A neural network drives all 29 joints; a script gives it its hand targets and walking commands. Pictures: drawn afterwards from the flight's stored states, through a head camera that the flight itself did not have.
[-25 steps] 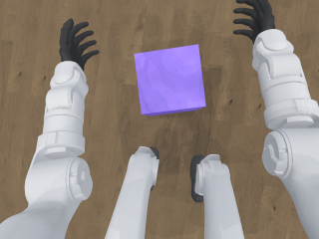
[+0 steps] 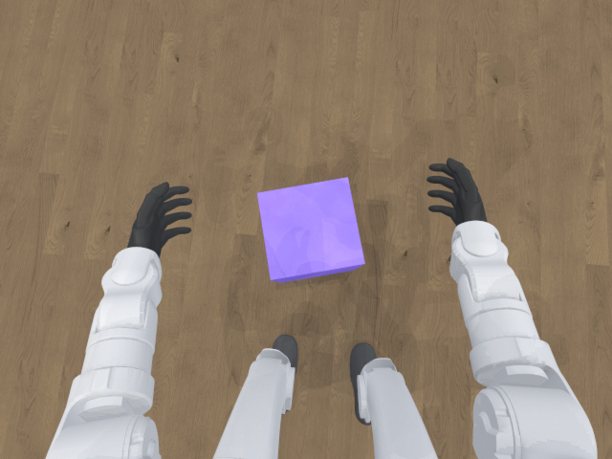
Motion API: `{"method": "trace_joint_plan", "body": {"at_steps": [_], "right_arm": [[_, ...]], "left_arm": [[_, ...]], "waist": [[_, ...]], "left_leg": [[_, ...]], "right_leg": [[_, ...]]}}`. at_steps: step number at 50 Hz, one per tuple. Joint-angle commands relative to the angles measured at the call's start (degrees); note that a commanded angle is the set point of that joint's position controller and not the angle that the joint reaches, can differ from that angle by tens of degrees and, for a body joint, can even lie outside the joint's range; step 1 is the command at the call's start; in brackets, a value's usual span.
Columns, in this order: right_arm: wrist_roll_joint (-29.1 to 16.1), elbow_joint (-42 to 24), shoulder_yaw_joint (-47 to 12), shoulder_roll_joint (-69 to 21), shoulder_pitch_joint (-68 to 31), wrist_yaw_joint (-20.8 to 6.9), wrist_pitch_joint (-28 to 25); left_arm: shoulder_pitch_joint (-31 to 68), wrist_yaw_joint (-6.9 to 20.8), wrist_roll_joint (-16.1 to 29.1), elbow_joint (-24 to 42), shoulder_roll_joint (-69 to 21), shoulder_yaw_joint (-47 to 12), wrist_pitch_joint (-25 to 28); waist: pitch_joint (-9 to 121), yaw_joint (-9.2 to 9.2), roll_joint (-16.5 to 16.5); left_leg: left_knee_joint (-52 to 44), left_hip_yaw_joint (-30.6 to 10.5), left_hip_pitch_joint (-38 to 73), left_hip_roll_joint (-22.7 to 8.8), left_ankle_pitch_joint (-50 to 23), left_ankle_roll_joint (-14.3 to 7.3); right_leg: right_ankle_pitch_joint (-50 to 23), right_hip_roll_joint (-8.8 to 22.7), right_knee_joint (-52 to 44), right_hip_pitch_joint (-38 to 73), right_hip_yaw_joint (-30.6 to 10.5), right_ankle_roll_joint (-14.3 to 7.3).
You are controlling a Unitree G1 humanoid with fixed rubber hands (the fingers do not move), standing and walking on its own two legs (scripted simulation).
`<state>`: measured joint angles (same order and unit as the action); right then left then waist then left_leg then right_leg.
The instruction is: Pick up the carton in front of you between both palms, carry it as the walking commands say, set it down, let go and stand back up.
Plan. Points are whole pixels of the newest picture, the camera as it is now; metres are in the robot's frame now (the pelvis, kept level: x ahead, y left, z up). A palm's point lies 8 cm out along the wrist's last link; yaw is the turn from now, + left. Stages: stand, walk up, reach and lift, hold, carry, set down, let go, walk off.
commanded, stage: let go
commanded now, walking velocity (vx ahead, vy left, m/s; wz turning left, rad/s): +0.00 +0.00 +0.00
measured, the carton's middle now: (310, 236) +0.45 +0.05 -0.57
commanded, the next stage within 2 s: stand in 1.06 s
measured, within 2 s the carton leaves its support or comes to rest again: neither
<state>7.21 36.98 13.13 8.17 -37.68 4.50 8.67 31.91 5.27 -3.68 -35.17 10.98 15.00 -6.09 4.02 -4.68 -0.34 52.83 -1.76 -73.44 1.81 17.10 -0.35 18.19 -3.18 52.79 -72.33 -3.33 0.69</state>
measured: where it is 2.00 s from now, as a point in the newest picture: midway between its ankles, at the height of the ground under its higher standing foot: (323, 392)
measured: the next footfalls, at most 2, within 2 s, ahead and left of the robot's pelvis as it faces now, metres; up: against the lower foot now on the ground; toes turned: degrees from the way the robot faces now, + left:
none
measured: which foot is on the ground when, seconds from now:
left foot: down 0.00-1.00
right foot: down 0.00-1.00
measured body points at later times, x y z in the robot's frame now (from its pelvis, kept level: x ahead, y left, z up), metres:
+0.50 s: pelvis +0.06 +0.00 +0.08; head +0.14 -0.01 +0.52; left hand +0.23 +0.24 +0.00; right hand +0.29 -0.22 -0.02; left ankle +0.04 +0.11 -0.66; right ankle +0.04 -0.12 -0.66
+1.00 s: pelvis +0.06 -0.01 +0.08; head +0.06 -0.01 +0.53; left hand +0.23 +0.23 +0.01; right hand +0.23 -0.24 +0.00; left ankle +0.04 +0.11 -0.66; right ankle +0.04 -0.12 -0.66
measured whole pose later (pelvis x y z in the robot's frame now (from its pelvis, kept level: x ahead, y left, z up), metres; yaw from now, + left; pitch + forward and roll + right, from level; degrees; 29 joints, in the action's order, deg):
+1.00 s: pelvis +0.06 -0.01 +0.08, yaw +2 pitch -5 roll +0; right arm -0.1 25.5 1.7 12.2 13.1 -2.5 6.5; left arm -11.8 2.1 -1.8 -22.0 12.4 2.1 -12.5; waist -5.8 0.2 -0.1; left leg 27.5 -3.8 -6.2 1.7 16.1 0.0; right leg 17.6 -1.8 27.3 -4.5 -1.8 -1.1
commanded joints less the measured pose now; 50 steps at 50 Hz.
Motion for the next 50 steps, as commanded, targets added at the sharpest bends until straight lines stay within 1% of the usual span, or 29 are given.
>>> {"method": "trace_joint_plan", "body": {"at_steps": [1,4,8,11,14,18,21,24,26,29,32,38,44,45,46,50], "right_arm": [[-0.96,-10.16,-1.16,4.27,-3.51,-0.09,-2.55],[-1.78,-9.45,-1.86,4.63,4.00,-1.05,-4.13],[-2.60,-7.49,-2.71,4.99,14.35,-2.06,-6.27],[-3.06,-7.03,-3.29,5.35,21.40,-2.79,-7.82],[-3.61,-7.86,-4.16,5.80,27.39,-3.42,-9.13],[-4.18,-10.11,-5.23,6.70,35.01,-4.04,-10.19],[-4.70,-11.74,-6.36,6.88,39.56,-4.56,-10.38],[-5.32,-13.42,-7.41,6.98,42.89,-5.25,-9.86],[-5.74,-14.38,-7.93,7.20,45.00,-5.82,-9.03],[-6.49,-15.59,-8.63,7.73,47.12,-6.66,-7.44],[-7.13,-16.82,-9.41,7.91,47.80,-7.54,-5.69],[-7.39,-18.38,-10.07,8.09,47.40,-8.45,-2.80],[-6.71,-18.69,-9.30,8.53,47.46,-8.38,-1.30],[-7.38,-15.62,-8.94,8.53,50.54,-7.25,-2.97],[-7.20,-15.84,-9.64,8.86,50.40,-6.91,-3.24],[-7.40,-17.04,-10.03,9.48,48.34,-6.48,-3.36]], "left_arm": [[-0.83,0.90,1.06,7.49,7.33,-1.27,2.04],[-7.67,1.06,2.37,7.48,6.42,-3.45,3.12],[-16.82,0.35,4.10,7.81,5.19,-6.37,4.84],[-23.14,-0.39,4.72,8.95,4.80,-7.78,6.08],[-29.19,-0.97,5.03,10.85,4.54,-8.95,7.07],[-37.11,-1.43,5.28,13.78,4.65,-10.47,7.71],[-40.75,-1.46,5.46,15.17,5.28,-11.05,7.67],[-42.06,-1.26,5.62,15.77,5.83,-11.24,7.07],[-42.62,-1.08,5.41,15.80,6.08,-11.37,6.30],[-42.85,-0.84,4.82,15.46,6.53,-11.27,4.68],[-42.79,-0.76,4.03,15.18,6.85,-10.98,2.89],[-42.84,-0.97,2.56,15.30,7.11,-10.08,-0.16],[-42.35,-0.89,2.12,16.23,6.88,-9.94,-1.60],[-40.20,-2.39,1.07,19.53,8.72,-10.17,-4.58],[-41.13,-3.09,1.35,18.99,8.01,-10.51,-5.42],[-40.76,-4.06,2.13,19.14,7.15,-11.56,-6.54]], "waist": [[43.66,-1.58,-1.25],[38.56,-0.96,-0.51],[33.22,-0.05,1.18],[29.59,0.46,2.14],[26.19,0.73,2.65],[21.09,1.35,2.30],[15.72,2.25,0.62],[9.61,3.35,-1.62],[6.22,3.94,-2.50],[1.71,4.25,-2.49],[-2.09,4.11,-1.33],[-7.05,3.80,0.34],[-7.78,4.37,-0.27],[-4.36,5.75,0.77],[-4.77,5.09,-0.54],[-5.70,4.70,-1.18]], "left_leg": [[-5.53,1.58,36.98,0.45,-22.19,1.68],[-8.02,0.18,43.50,-0.31,-24.29,1.83],[-10.99,-1.45,51.52,-1.09,-29.74,2.17],[-13.30,-2.56,56.05,-1.54,-33.38,2.35],[-15.84,-2.93,59.35,-1.60,-35.39,2.61],[-19.98,-2.13,62.16,-1.09,-34.44,2.86],[-23.61,-1.14,62.14,-0.42,-29.56,2.70],[-27.08,-0.32,62.33,0.23,-22.99,2.03],[-28.80,0.24,63.01,0.60,-19.50,1.69],[-30.11,0.89,64.11,0.92,-15.54,1.40],[-30.58,1.37,65.23,1.14,-12.48,1.28],[-30.35,1.67,67.88,1.30,-10.56,1.24],[-29.92,1.46,69.96,1.21,-11.42,1.15],[-28.25,1.57,68.77,2.48,-10.77,1.12],[-27.91,1.46,68.26,2.34,-10.89,1.09],[-27.66,1.13,66.84,2.24,-10.98,1.33]], "right_leg": [[-13.69,-0.66,-6.62,27.48,2.98,1.54],[-12.20,-0.46,-9.49,27.42,3.28,1.22],[-13.01,-0.53,-12.88,29.00,3.13,0.67],[-13.90,-0.51,-15.52,31.92,2.69,0.21],[-15.13,-0.41,-18.35,36.77,2.25,-0.20],[-17.39,-0.01,-22.40,45.74,1.79,-0.43],[-18.90,0.48,-25.20,52.84,1.51,-0.24],[-18.68,1.09,-28.08,58.28,1.19,0.16],[-18.52,1.33,-29.62,60.81,1.13,0.48],[-17.42,1.71,-31.21,63.22,1.05,0.76],[-15.07,2.16,-32.33,64.36,1.11,0.71],[-12.31,2.81,-33.23,64.50,1.06,0.18],[-13.44,2.52,-32.51,65.13,1.21,0.02],[-18.12,2.53,-30.38,67.61,1.05,0.03],[-19.49,2.51,-29.67,67.50,1.26,0.32],[-18.06,2.14,-29.36,66.99,1.84,0.25]]}}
